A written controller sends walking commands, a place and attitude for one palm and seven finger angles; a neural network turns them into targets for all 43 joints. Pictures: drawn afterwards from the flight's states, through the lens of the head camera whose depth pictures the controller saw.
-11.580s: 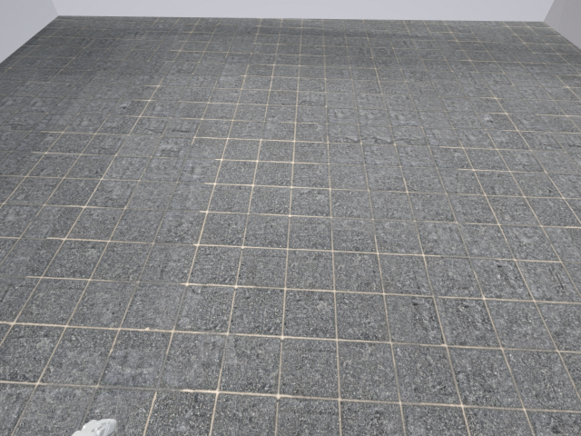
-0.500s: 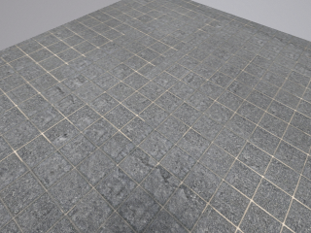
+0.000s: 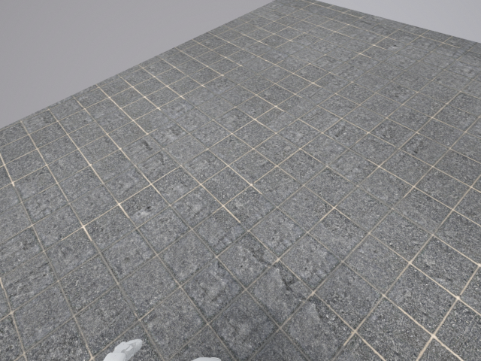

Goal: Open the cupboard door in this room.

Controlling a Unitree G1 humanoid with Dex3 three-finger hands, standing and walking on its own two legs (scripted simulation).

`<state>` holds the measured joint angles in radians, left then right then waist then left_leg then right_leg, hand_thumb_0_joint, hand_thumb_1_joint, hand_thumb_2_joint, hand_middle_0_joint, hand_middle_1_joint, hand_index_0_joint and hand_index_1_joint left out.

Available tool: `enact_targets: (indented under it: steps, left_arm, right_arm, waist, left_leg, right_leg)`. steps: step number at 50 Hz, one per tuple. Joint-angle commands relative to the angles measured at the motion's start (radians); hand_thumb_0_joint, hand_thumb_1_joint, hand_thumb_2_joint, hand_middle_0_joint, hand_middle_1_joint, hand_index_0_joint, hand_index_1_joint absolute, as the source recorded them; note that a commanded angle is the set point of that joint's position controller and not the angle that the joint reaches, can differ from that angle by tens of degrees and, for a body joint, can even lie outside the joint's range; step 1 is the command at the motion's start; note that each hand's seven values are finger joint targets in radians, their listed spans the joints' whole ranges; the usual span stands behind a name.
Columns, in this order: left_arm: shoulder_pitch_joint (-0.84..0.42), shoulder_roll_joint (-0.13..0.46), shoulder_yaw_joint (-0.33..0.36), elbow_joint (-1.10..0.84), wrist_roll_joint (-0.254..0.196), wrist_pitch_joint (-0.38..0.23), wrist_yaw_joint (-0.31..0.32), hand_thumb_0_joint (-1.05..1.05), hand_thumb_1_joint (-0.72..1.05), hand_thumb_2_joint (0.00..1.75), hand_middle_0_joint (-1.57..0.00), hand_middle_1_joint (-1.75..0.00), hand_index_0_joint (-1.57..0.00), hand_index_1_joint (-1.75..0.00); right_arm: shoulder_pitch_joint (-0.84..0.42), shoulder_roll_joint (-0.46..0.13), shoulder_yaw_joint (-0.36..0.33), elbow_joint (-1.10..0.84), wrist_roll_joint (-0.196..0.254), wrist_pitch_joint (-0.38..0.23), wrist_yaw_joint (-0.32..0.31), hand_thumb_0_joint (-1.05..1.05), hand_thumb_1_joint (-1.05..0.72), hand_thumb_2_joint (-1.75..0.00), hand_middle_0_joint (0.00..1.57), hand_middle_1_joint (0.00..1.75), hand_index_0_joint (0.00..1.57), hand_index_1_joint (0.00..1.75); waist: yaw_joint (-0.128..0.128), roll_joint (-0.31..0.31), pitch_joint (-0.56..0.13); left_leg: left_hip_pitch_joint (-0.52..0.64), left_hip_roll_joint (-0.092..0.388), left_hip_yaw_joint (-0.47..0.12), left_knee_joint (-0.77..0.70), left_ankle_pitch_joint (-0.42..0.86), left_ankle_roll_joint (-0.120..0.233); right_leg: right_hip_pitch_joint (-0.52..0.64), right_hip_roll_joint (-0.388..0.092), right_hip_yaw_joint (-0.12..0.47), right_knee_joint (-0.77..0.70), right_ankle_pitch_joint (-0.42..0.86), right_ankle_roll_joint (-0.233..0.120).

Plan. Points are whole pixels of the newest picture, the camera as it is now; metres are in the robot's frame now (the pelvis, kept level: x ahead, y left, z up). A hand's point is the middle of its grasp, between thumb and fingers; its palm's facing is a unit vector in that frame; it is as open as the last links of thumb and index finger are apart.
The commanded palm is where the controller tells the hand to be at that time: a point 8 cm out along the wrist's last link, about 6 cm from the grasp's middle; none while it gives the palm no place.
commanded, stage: turn or walk to find it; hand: left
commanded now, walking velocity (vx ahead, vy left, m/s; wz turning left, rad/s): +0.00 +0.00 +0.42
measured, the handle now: out of the picture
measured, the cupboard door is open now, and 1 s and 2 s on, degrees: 0 0 0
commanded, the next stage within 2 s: none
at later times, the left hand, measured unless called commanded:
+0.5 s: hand out of the picture -0.07 +0.25 -0.18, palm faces +0.28 -0.93 -0.24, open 7.4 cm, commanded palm none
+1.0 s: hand out of the picture -0.02 +0.22 -0.14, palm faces +0.40 -0.87 -0.27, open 7.4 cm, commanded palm none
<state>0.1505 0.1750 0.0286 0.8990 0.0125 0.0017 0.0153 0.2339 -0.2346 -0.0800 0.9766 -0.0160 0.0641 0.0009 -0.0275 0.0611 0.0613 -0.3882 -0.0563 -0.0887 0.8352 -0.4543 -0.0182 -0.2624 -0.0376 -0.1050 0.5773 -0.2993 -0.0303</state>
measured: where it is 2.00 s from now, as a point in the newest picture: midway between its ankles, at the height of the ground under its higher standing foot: outside the picture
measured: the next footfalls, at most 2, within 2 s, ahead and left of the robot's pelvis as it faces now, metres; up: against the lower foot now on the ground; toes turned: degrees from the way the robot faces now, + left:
left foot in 0.42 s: -0.02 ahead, +0.14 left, +0.00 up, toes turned +15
right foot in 0.94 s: +0.02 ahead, -0.08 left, +0.00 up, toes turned +20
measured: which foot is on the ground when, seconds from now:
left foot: up 0.00-0.40, down 0.42-0.94, up 0.96-1.00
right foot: down 0.00-0.42, up 0.44-0.92, down 0.94-1.00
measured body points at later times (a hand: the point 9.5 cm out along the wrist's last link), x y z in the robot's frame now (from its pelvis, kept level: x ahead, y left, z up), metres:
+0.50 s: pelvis -0.04 +0.04 +0.00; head -0.02 +0.07 +0.45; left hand -0.09 +0.30 -0.16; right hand +0.11 -0.19 -0.13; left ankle -0.06 +0.13 -0.73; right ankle -0.01 -0.09 -0.70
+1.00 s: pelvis -0.05 +0.00 +0.00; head -0.01 -0.02 +0.45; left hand -0.04 +0.26 -0.12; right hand +0.07 -0.22 -0.16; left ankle -0.08 +0.12 -0.71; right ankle -0.02 -0.10 -0.73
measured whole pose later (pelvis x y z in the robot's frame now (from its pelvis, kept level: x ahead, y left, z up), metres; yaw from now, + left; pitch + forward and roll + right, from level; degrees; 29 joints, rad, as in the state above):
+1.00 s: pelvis -0.05 +0.00 +0.00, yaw +25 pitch +0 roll +1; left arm 0.14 0.17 0.03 0.91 0.01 0.01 0.02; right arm 0.26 -0.22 -0.08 0.99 -0.02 0.06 0.00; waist -0.03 0.05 0.05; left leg -0.40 -0.08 -0.10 0.75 -0.40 -0.01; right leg -0.24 -0.03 -0.08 0.55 -0.31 -0.02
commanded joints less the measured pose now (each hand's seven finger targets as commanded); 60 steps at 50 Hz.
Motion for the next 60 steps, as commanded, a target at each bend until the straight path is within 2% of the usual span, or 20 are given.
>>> enact_targets:
  steps: [1, 3, 9, 15, 17, 19, 20, 21, 22, 24, 27, 39, 44, 45, 46, 47, 48, 50, 52, 60]
  left_arm:
    - [-0.006, 0.176, 0.049, -0.065, 0.001, -0.010, 0.020, 0.00, 0.90, 0.90, -0.20, -0.30, -0.20, -0.30]
    - [0.019, 0.159, 0.043, -0.060, 0.003, -0.020, 0.019, 0.00, 0.90, 0.90, -0.20, -0.30, -0.20, -0.30]
    - [0.107, 0.191, 0.055, -0.015, 0.011, -0.016, 0.023, 0.00, 0.90, 0.90, -0.20, -0.30, -0.20, -0.30]
    - [0.164, 0.235, 0.067, 0.028, 0.019, -0.006, 0.017, 0.00, 0.90, 0.90, -0.20, -0.30, -0.20, -0.30]
    - [0.142, 0.243, 0.071, 0.034, 0.019, -0.002, 0.017, 0.00, 0.90, 0.90, -0.20, -0.30, -0.20, -0.30]
    - [0.111, 0.237, 0.073, 0.034, 0.009, 0.006, 0.015, 0.00, 0.90, 0.90, -0.20, -0.30, -0.20, -0.30]
    - [0.118, 0.205, 0.067, 0.025, 0.000, 0.015, 0.011, 0.00, 0.90, 0.90, -0.20, -0.30, -0.20, -0.30]
    - [0.113, 0.141, 0.054, -0.006, -0.004, 0.020, 0.003, 0.00, 0.90, 0.90, -0.20, -0.30, -0.20, -0.30]
    - [0.051, 0.136, 0.041, -0.032, 0.006, 0.034, 0.007, 0.00, 0.90, 0.90, -0.20, -0.30, -0.20, -0.30]
    - [0.000, 0.150, 0.053, -0.014, 0.005, 0.045, 0.006, 0.00, 0.90, 0.90, -0.20, -0.30, -0.20, -0.30]
    - [0.080, 0.152, 0.054, 0.033, 0.008, 0.038, -0.007, 0.00, 0.90, 0.90, -0.20, -0.30, -0.20, -0.30]
    - [-0.013, 0.122, 0.042, -0.033, -0.001, 0.029, 0.006, 0.00, 0.90, 0.90, -0.20, -0.30, -0.20, -0.30]
    - [0.071, 0.123, 0.042, -0.019, -0.009, 0.016, 0.011, 0.00, 0.90, 0.90, -0.20, -0.30, -0.20, -0.30]
    - [0.107, 0.136, 0.045, -0.011, -0.008, 0.009, 0.014, 0.00, 0.90, 0.90, -0.20, -0.30, -0.20, -0.30]
    - [0.128, 0.188, 0.054, -0.011, 0.001, -0.002, 0.020, 0.00, 0.90, 0.90, -0.20, -0.30, -0.20, -0.30]
    - [0.140, 0.264, 0.070, -0.015, 0.014, -0.008, 0.026, 0.00, 0.90, 0.90, -0.20, -0.30, -0.20, -0.30]
    - [0.119, 0.269, 0.072, -0.035, 0.004, -0.008, 0.025, 0.00, 0.90, 0.90, -0.20, -0.30, -0.20, -0.30]
    - [0.016, 0.213, 0.061, -0.054, 0.001, -0.005, 0.023, 0.00, 0.90, 0.90, -0.20, -0.30, -0.20, -0.30]
    - [-0.031, 0.164, 0.047, -0.065, 0.002, -0.011, 0.021, 0.00, 0.90, 0.90, -0.20, -0.30, -0.20, -0.30]
    - [0.135, 0.194, 0.055, -0.001, 0.011, -0.016, 0.018, 0.00, 0.90, 0.90, -0.20, -0.30, -0.20, -0.30]
  right_arm:
    - [0.013, -0.084, -0.030, -0.050, -0.007, -0.006, 0.013, 0.00, -0.90, -0.90, 0.20, 0.30, 0.20, 0.30]
    - [0.031, -0.073, -0.024, -0.038, -0.008, -0.005, 0.016, 0.00, -0.90, -0.90, 0.20, 0.30, 0.20, 0.30]
    - [-0.036, -0.064, -0.012, -0.043, -0.006, -0.002, 0.014, 0.00, -0.90, -0.90, 0.20, 0.30, 0.20, 0.30]
    - [-0.100, -0.041, 0.009, -0.059, 0.009, -0.022, 0.010, 0.00, -0.90, -0.90, 0.20, 0.30, 0.20, 0.30]
    - [-0.064, -0.042, 0.012, -0.056, 0.012, -0.030, 0.007, 0.00, -0.90, -0.90, 0.20, 0.30, 0.20, 0.30]
    - [-0.004, -0.058, 0.009, -0.040, 0.008, -0.039, 0.006, 0.00, -0.90, -0.90, 0.20, 0.30, 0.20, 0.30]
    - [0.023, -0.112, -0.001, -0.038, 0.005, -0.049, 0.007, 0.00, -0.90, -0.90, 0.20, 0.30, 0.20, 0.30]
    - [0.035, -0.203, -0.024, -0.048, -0.003, -0.052, 0.005, 0.00, -0.90, -0.90, 0.20, 0.30, 0.20, 0.30]
    - [0.063, -0.247, -0.031, -0.041, -0.005, -0.044, -0.002, 0.00, -0.90, -0.90, 0.20, 0.30, 0.20, 0.30]
    - [-0.010, -0.198, -0.016, -0.044, -0.007, -0.044, -0.019, 0.00, -0.90, -0.90, 0.20, 0.30, 0.20, 0.30]
    - [-0.083, -0.157, -0.001, -0.071, -0.001, -0.057, -0.020, 0.00, -0.90, -0.90, 0.20, 0.30, 0.20, 0.30]
    - [0.012, -0.161, -0.022, -0.065, -0.009, -0.049, -0.017, 0.00, -0.90, -0.90, 0.20, 0.30, 0.20, 0.30]
    - [-0.022, -0.156, -0.028, -0.076, -0.007, -0.041, -0.012, 0.00, -0.90, -0.90, 0.20, 0.30, 0.20, 0.30]
    - [-0.025, -0.143, -0.027, -0.081, -0.001, -0.041, -0.010, 0.00, -0.90, -0.90, 0.20, 0.30, 0.20, 0.30]
    - [-0.013, -0.102, -0.023, -0.084, 0.007, -0.042, -0.004, 0.00, -0.90, -0.90, 0.20, 0.30, 0.20, 0.30]
    - [-0.011, -0.043, -0.013, -0.109, 0.009, -0.045, 0.001, 0.00, -0.90, -0.90, 0.20, 0.30, 0.20, 0.30]
    - [-0.027, -0.088, -0.027, -0.108, -0.006, -0.030, -0.004, 0.00, -0.90, -0.90, 0.20, 0.30, 0.20, 0.30]
    - [-0.013, -0.087, -0.033, -0.069, -0.009, -0.010, 0.005, 0.00, -0.90, -0.90, 0.20, 0.30, 0.20, 0.30]
    - [0.041, -0.066, -0.028, -0.038, -0.010, -0.005, 0.014, 0.00, -0.90, -0.90, 0.20, 0.30, 0.20, 0.30]
    - [-0.058, -0.057, -0.009, -0.050, -0.004, -0.009, 0.010, 0.00, -0.90, -0.90, 0.20, 0.30, 0.20, 0.30]
  waist:
    - [-0.001, -0.185, -0.008]
    - [0.006, -0.214, -0.018]
    - [0.050, -0.202, -0.032]
    - [0.088, -0.256, -0.078]
    - [0.063, -0.265, -0.102]
    - [0.019, -0.218, -0.108]
    - [0.001, -0.084, -0.126]
    - [-0.010, 0.213, -0.097]
    - [-0.041, 0.220, -0.085]
    - [-0.012, 0.164, -0.001]
    - [0.034, 0.076, -0.036]
    - [-0.012, 0.074, -0.089]
    - [0.034, 0.083, -0.110]
    - [0.052, 0.046, -0.128]
    - [0.062, -0.082, -0.140]
    - [0.069, -0.319, -0.111]
    - [0.075, -0.330, -0.093]
    - [0.020, -0.185, -0.001]
    - [-0.012, -0.176, 0.010]
    - [0.060, -0.222, -0.039]
  left_leg:
    - [-0.153, 0.069, 0.000, 0.393, 0.055, -0.017]
    - [-0.156, 0.073, 0.023, 0.399, 0.106, -0.036]
    - [-0.136, 0.099, 0.067, 0.247, 0.047, -0.057]
    - [-0.020, 0.085, 0.144, -0.036, -0.030, -0.038]
    - [0.042, 0.081, 0.164, -0.157, 0.007, -0.030]
    - [0.195, 0.085, 0.176, -0.360, 0.186, -0.017]
    - [0.324, 0.155, 0.082, -0.466, 0.281, 0.012]
    - [0.392, 0.390, -0.221, -0.530, 0.477, 0.100]
    - [0.296, 0.470, -0.288, -0.570, 0.498, 0.186]
    - [0.193, 0.384, -0.218, -0.576, 0.430, 0.172]
    - [0.227, 0.293, -0.103, -0.558, 0.477, 0.152]
    - [0.290, 0.290, -0.249, -0.502, 0.564, 0.203]
    - [0.140, 0.228, -0.270, -0.444, 0.536, 0.161]
    - [0.078, 0.195, -0.254, -0.402, 0.468, 0.127]
    - [-0.051, 0.128, -0.192, -0.300, 0.332, 0.073]
    - [-0.212, -0.014, -0.004, -0.096, 0.008, 0.000]
    - [-0.190, 0.005, -0.012, 0.103, -0.113, -0.006]
    - [-0.180, 0.042, -0.022, 0.324, -0.010, -0.007]
    - [-0.173, 0.063, 0.015, 0.381, 0.087, -0.026]
    - [-0.158, 0.090, 0.080, 0.213, 0.029, -0.063]
  right_leg:
    - [0.022, -0.293, 0.211, -0.304, 0.152, -0.073]
    - [0.061, -0.261, 0.144, -0.293, 0.235, -0.064]
    - [0.134, -0.308, 0.122, -0.283, 0.252, -0.099]
    - [0.184, -0.333, 0.090, -0.207, 0.440, -0.124]
    - [0.181, -0.336, 0.066, -0.161, 0.454, -0.107]
    - [0.082, -0.306, 0.003, -0.077, 0.348, -0.040]
    - [-0.044, -0.252, -0.046, 0.053, 0.209, 0.017]
    - [-0.281, -0.116, -0.092, 0.258, -0.190, 0.092]
    - [-0.286, -0.091, -0.011, 0.404, -0.324, 0.095]
    - [-0.303, -0.093, 0.078, 0.516, -0.213, 0.093]
    - [-0.281, -0.079, 0.077, 0.549, -0.079, 0.108]
    - [-0.208, -0.027, 0.092, 0.286, -0.157, 0.113]
    - [0.036, 0.015, 0.066, -0.022, -0.019, 0.090]
    - [0.143, 0.000, 0.070, -0.162, 0.072, 0.085]
    - [0.278, -0.116, 0.178, -0.267, 0.081, 0.054]
    - [0.314, -0.365, 0.412, -0.313, 0.120, -0.047]
    - [0.158, -0.447, 0.450, -0.339, 0.124, -0.122]
    - [0.024, -0.345, 0.323, -0.339, 0.063, -0.111]
    - [0.026, -0.266, 0.172, -0.303, 0.168, -0.071]
    - [0.190, -0.298, 0.107, -0.232, 0.453, -0.103]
